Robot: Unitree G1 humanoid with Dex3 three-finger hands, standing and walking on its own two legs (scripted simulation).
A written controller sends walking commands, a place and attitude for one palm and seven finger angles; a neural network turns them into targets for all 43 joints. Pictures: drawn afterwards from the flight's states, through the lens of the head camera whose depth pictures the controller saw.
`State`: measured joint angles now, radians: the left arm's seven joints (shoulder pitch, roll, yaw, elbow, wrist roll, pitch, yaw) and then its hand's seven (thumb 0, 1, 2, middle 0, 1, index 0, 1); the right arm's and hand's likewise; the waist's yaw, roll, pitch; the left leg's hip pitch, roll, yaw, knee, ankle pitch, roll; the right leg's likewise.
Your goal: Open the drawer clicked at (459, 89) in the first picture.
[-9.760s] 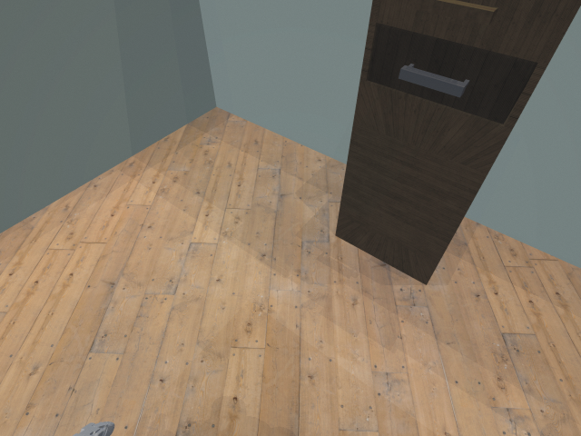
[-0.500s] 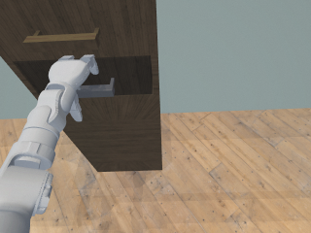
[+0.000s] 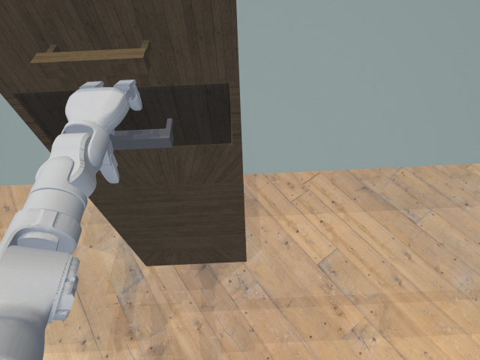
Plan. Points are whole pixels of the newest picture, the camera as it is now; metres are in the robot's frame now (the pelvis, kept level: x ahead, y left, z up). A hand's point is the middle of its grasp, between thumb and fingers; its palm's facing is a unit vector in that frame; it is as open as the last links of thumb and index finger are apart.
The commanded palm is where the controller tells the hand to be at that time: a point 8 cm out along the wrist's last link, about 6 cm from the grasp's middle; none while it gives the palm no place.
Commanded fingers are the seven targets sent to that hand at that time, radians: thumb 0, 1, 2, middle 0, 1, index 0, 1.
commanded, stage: move the hooked fingers above the handle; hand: left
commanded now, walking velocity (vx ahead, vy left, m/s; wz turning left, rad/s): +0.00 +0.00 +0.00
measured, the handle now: (131, 132) +0.52 +0.23 +0.06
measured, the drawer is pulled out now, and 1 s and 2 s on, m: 0.00 0.00 0.00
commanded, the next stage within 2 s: lower the fingers behind the handle in 0.50 s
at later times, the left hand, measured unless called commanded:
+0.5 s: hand (117, 125) +0.48 +0.22 +0.12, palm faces -0.01 -0.01 -1.00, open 13.6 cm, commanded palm +0.46 +0.23 +0.18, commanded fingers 0.00 -0.50 0.30 -0.30 -1.20 -0.30 -1.20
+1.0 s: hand (121, 143) +0.47 +0.22 +0.09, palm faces -0.03 +0.00 -1.00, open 13.8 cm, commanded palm +0.45 +0.23 +0.15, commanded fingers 0.00 -0.50 0.30 -0.30 -1.20 -0.30 -1.20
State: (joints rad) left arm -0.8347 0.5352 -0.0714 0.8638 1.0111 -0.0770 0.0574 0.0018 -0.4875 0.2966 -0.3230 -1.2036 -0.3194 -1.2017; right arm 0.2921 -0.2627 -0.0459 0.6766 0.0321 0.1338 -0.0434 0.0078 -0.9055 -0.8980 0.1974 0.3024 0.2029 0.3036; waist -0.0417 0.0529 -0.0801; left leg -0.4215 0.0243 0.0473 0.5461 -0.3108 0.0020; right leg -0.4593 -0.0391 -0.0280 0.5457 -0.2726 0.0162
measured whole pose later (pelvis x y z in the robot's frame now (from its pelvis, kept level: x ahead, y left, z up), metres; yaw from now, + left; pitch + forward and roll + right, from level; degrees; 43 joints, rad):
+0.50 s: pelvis +0.00 +0.00 +0.00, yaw +0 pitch +12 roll +0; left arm -0.91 0.54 -0.06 0.96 1.03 -0.07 0.08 0.00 -0.49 0.30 -0.35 -1.23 -0.34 -1.24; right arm 0.33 -0.26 -0.03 0.68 0.03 0.13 -0.05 0.01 -0.90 -0.90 0.20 0.30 0.20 0.30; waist -0.07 0.05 -0.09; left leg -0.46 0.03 0.05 0.57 -0.32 0.00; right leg -0.50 -0.04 -0.02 0.57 -0.27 0.02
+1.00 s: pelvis +0.00 +0.00 +0.00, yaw +0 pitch +13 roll +0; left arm -0.83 0.51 -0.06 0.94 1.05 -0.08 0.15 0.00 -0.49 0.30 -0.32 -1.20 -0.32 -1.20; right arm 0.31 -0.26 -0.05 0.69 0.02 0.11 -0.04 0.01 -0.91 -0.90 0.20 0.30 0.20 0.30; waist -0.06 0.05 -0.09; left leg -0.49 0.03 0.05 0.59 -0.32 0.00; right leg -0.52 -0.04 -0.02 0.58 -0.28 0.02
